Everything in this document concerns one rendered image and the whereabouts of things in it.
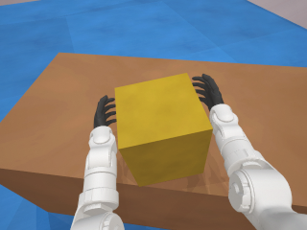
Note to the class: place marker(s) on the robot right forearm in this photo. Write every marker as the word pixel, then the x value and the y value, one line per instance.
pixel 233 144

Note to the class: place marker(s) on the robot right upper arm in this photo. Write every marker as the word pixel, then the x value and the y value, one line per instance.
pixel 264 197

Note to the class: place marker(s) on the robot left upper arm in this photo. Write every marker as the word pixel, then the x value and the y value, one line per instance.
pixel 103 221

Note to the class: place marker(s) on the robot left forearm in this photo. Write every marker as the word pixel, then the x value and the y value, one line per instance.
pixel 99 186

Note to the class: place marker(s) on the carton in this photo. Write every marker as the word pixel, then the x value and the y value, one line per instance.
pixel 163 131

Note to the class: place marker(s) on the left robot hand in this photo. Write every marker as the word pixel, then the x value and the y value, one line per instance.
pixel 101 115

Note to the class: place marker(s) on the right robot hand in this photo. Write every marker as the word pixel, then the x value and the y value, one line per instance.
pixel 211 91

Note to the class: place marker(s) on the pedestal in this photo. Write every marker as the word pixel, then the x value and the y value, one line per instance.
pixel 44 139

